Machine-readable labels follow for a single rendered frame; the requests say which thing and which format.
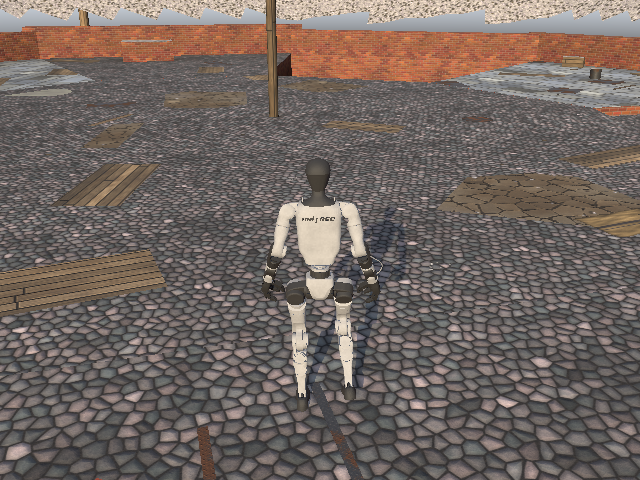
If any robot right upper arm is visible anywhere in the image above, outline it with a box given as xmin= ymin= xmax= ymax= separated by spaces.
xmin=339 ymin=201 xmax=367 ymax=258

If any robot left hand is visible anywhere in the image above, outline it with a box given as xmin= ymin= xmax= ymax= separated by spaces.
xmin=261 ymin=280 xmax=285 ymax=302

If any robot left forearm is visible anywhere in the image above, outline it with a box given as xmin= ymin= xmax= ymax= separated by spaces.
xmin=263 ymin=242 xmax=282 ymax=283

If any robot right thigh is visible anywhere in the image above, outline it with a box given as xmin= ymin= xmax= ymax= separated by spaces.
xmin=333 ymin=278 xmax=354 ymax=336

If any robot thigh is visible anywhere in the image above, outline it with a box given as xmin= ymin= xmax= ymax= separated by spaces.
xmin=333 ymin=278 xmax=354 ymax=336
xmin=286 ymin=279 xmax=309 ymax=351

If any robot left thigh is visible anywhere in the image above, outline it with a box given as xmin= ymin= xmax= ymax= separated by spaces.
xmin=286 ymin=279 xmax=309 ymax=351

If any robot right hand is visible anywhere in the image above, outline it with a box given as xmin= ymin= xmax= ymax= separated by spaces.
xmin=357 ymin=280 xmax=381 ymax=303

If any robot right forearm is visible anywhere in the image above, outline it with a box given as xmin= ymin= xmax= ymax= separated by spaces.
xmin=357 ymin=242 xmax=378 ymax=284

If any robot left upper arm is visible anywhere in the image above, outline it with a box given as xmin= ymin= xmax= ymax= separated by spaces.
xmin=271 ymin=202 xmax=298 ymax=258

